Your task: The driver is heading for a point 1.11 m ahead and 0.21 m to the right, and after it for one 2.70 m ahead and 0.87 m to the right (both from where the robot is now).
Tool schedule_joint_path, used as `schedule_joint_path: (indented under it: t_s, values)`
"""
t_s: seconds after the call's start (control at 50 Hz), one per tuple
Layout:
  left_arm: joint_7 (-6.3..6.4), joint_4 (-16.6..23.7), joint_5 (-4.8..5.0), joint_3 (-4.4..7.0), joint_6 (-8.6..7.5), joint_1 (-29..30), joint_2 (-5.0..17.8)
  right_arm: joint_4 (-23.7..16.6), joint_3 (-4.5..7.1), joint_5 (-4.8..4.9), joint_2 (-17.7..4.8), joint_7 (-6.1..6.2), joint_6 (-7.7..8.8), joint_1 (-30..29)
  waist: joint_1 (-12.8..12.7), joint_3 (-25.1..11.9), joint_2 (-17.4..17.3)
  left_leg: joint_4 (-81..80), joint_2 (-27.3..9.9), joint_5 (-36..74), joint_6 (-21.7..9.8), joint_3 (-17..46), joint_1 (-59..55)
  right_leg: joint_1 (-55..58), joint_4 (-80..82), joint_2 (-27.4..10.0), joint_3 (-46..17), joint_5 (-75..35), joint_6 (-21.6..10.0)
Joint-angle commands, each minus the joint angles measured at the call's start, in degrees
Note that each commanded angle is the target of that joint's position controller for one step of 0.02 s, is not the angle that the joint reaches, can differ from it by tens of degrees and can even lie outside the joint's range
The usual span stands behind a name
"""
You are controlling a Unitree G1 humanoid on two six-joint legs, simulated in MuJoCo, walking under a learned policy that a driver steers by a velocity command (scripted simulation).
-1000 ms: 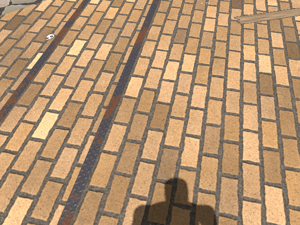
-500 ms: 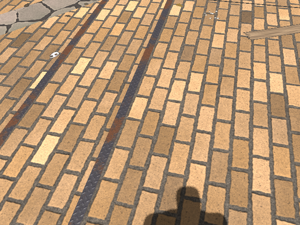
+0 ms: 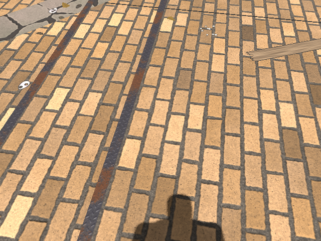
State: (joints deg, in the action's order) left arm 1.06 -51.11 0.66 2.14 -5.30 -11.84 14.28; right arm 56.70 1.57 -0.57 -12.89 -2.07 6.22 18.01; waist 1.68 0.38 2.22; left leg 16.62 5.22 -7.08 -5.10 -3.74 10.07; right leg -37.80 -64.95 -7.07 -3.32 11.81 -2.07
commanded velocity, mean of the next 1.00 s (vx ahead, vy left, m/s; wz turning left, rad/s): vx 0.09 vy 0.00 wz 0.00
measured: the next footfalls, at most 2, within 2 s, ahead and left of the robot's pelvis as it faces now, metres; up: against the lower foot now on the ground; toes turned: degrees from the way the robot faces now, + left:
right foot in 0.22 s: +0.28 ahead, -0.14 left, +0.00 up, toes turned +0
left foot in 0.52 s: +0.19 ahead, +0.09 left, +0.00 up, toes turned +2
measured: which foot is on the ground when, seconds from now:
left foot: down 0.00-0.24, up 0.26-0.50, down 0.52-1.00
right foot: up 0.00-0.20, down 0.22-1.00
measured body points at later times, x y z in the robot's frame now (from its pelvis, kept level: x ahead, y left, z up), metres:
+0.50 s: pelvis +0.15 -0.05 -0.01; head +0.17 -0.05 +0.44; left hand +0.25 +0.19 -0.14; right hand +0.21 -0.30 -0.16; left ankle +0.15 +0.09 -0.74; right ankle +0.24 -0.14 -0.74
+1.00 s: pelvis +0.19 -0.03 -0.01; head +0.21 -0.02 +0.44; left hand +0.25 +0.22 -0.16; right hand +0.20 -0.26 -0.17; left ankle +0.15 +0.09 -0.74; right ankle +0.24 -0.14 -0.74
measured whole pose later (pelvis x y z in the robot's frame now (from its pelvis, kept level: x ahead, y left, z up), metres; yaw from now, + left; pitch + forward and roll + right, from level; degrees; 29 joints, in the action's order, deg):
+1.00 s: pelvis +0.19 -0.03 -0.01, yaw +1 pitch -1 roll +0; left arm 1.9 -60.1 0.2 2.2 -0.1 -10.7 11.0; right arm 62.6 0.7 -0.1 -9.6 2.0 1.4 15.9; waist 0.2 2.1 0.0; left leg 30.1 -0.6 -19.7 0.0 -0.8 9.7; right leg -17.0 -29.7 -0.1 1.1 12.0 -0.5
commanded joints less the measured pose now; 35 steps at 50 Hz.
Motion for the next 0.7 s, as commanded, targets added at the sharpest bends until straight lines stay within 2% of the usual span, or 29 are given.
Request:
schedule_joint_path:
  t_s: [0.02,0.08,0.14,0.18,0.2,0.22,0.24,0.26,0.28,0.3,0.32,0.34,0.36,0.38,0.42,0.48,0.5,0.52,0.54,0.56,0.6,0.66,0.7]
  values:
    - [0.52,1.9,-0.94,0.6,0.17,-3.8,2.0,-3.3,0.79,-0.44,-7.0,1.03,0.96,-3.7,-3.7,2.4,-4.4,-8.3,-14.4,25.3,-9.1,7.2,8.6,4.0,9.9,-0.7,1.3,-8.3,2.0]
    - [0.07,3.1,-0.74,-0.1,-0.01,2.7,0.4,-2.3,0.87,0.24,-8.5,1.83,0.05,-0.2,-0.8,0.1,-5.0,-5.5,-12.8,27.8,-6.7,4.1,5.4,8.9,23.8,2.4,3.5,-16.2,2.2]
    - [-0.44,4.1,-0.44,0.02,0.41,6.0,1.8,-0.8,0.92,0.84,-8.9,2.17,-1.05,1.6,0.4,-0.8,-6.2,-2.2,-15.1,25.1,-6.3,6.2,-0.4,10.2,30.0,3.7,2.4,-15.9,2.0]
    - [-0.79,4.5,-0.9,0.48,0.21,5.9,3.4,-0.4,0.91,1.2,-8.5,2.43,-1.6,0.6,-0.6,-1.8,-6.7,2.1,-16.3,24.7,-5.1,8.1,-3.8,12.0,33.9,4.3,1.7,-12.9,0.5]
    - [-0.86,3.6,-1.27,0.88,-0.08,3.4,4.1,-0.5,0.88,1.58,-8.3,2.59,-1.85,-0.6,-2.3,-2.9,-6.1,5.4,-15.5,22.9,-3.8,8.3,-4.5,15.7,38.1,5.0,2.1,-14.7,-0.5]
    - [-0.64,2.0,-1.71,1.65,-0.35,-0.2,5.9,-0.4,0.66,1.46,-7.5,2.68,-1.94,0.2,-3.1,-4.7,-4.3,10.4,-12.6,21.5,-2.2,7.7,-4.6,21.7,42.0,5.5,2.7,-21.4,-1.5]
    - [-0.32,1.2,-2.32,2.61,-0.5,-4.2,10.2,-0.5,0.06,0.17,-5.9,2.65,-1.48,3.8,-2.4,-9.8,0.6,19.2,-8.8,11.7,0.1,5.7,0.9,33.5,38.2,-1.3,-2.9,-45.0,-4.4]
    - [-0.17,0.6,-2.31,2.38,0.3,-6.7,10.0,1.8,-1.75,-0.32,0.2,2.29,-1.13,12.1,-0.6,-16.4,10.5,31.8,-3.8,-14.1,3.6,3.2,13.6,48.4,35.5,-11.8,-12.9,-55.9,-13.5]
    - [-0.6,0.1,-1.79,1.2,0.85,-9.0,5.1,2.4,-1.6,0.63,-1.7,2.28,-1.77,11.3,-2.9,-19.4,11.8,40.4,-3.6,-30.7,5.4,5.4,16.5,47.0,39.7,-15.3,-19.8,-47.1,-17.0]
    - [-1.01,0.5,-1.31,0.68,1.0,-6.5,4.1,1.4,-0.55,1.36,-5.7,2.43,-2.78,7.4,-2.8,-15.8,7.7,44.7,-5.4,-31.5,5.6,7.4,18.0,41.0,42.7,-13.4,-19.7,-32.8,-15.4]
    - [-1.05,1.5,-1.27,0.49,1.1,-1.9,4.1,0.7,-0.06,1.52,-6.3,2.96,-3.99,3.6,-1.9,-11.7,3.7,45.6,-7.0,-29.0,6.2,7.5,18.9,35.0,44.7,-11.5,-17.5,-22.7,-13.1]
    - [-0.95,2.3,-1.48,0.42,1.17,2.3,4.6,0.4,0.18,1.14,-5.8,3.49,-5.06,1.6,-0.9,-8.3,2.1,43.2,-8.4,-26.1,6.7,7.5,17.9,28.4,47.3,-10.1,-15.2,-15.2,-11.7]
    - [-0.7,2.8,-1.8,0.48,1.35,5.5,4.9,0.3,0.27,0.8,-5.2,4.03,-5.9,1.1,0.5,-6.6,3.0,39.0,-9.4,-23.1,7.1,7.5,14.7,23.2,49.3,-8.2,-12.9,-9.3,-10.2]
    - [-0.56,2.8,-2.19,0.65,1.74,7.0,5.3,0.8,0.08,0.71,-3.9,4.42,-6.34,1.4,1.1,-5.2,4.3,34.8,-8.7,-21.4,7.4,5.9,11.1,18.8,50.6,-5.9,-9.9,-6.7,-9.3]
    - [-0.18,2.0,-2.4,0.57,2.22,6.0,4.5,2.1,-0.2,0.53,-2.4,4.87,-6.57,2.6,0.9,-5.6,5.1,28.1,-7.5,-17.9,7.4,4.3,6.4,16.8,50.8,-3.9,-6.7,-4.1,-9.3]
    - [0.24,0.9,-0.81,0.44,2.82,5.7,4.1,3.4,-0.13,0.17,-2.1,4.65,-6.85,3.1,1.6,-5.5,4.4,15.7,-6.3,-6.1,6.1,2.4,-0.2,15.1,50.2,-2.2,-5.2,8.0,-7.6]
    - [0.28,0.1,-0.45,0.25,2.98,4.3,3.5,3.3,-0.03,-0.47,-2.6,4.5,-6.99,2.4,1.4,-4.3,3.6,12.7,-6.4,-4.5,5.1,2.5,-1.5,13.9,50.4,-1.1,-4.9,13.7,-5.6]
    - [0.24,-0.7,-0.48,0.16,3.05,3.1,3.1,2.9,0.05,-1.15,-3.7,4.43,-7.06,1.9,0.9,-2.3,2.3,10.6,-8.4,-4.5,3.8,4.5,-1.4,12.7,49.9,-0.1,-4.6,17.7,-3.3]
    - [0.22,-0.8,-0.74,0.42,3.22,2.0,3.3,2.7,0.49,-0.74,-6.2,4.55,-7.02,1.1,-1.0,0.5,-0.8,9.3,-9.6,-10.4,2.3,5.4,2.7,13.2,49.0,2.5,-2.6,17.8,-1.6]
    - [0.51,-1.1,-0.81,0.57,3.43,1.8,3.2,3.3,0.81,-0.03,-6.7,4.43,-6.64,0.4,-1.5,2.5,-5.2,7.1,-9.2,-18.1,1.5,6.2,9.7,17.7,46.6,5.1,0.8,13.7,-0.4]
    - [0.92,-1.8,-0.83,0.64,3.53,1.3,2.7,3.5,0.43,-0.07,-4.5,4.39,-5.38,-1.7,-2.2,2.7,-7.9,3.8,-9.4,-18.8,2.7,6.8,13.7,23.8,42.4,5.5,2.0,5.8,-0.6]
    - [0.92,-3.2,-1.13,0.73,3.65,0.2,2.2,3.8,0.44,0.29,-3.8,4.29,-4.02,-1.4,-2.2,1.3,-6.2,4.6,-9.1,-13.5,3.7,6.4,11.5,25.9,40.4,5.7,2.5,-1.0,-1.3]
    - [0.73,-3.8,-0.94,0.73,3.68,0.3,1.9,4.3,0.41,0.46,-3.6,4.26,-3.83,-0.4,-1.8,0.8,-5.0,5.5,-8.7,-10.4,3.6,6.0,9.9,26.2,39.9,5.5,2.5,-4.1,-1.4]
Velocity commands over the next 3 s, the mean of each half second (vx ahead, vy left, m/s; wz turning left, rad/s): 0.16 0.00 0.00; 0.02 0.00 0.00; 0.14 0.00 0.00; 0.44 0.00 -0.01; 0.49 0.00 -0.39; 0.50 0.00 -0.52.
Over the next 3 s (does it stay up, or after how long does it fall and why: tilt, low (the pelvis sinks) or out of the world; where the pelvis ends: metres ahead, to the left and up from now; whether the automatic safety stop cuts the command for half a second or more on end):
stays up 1.07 -0.11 -0.01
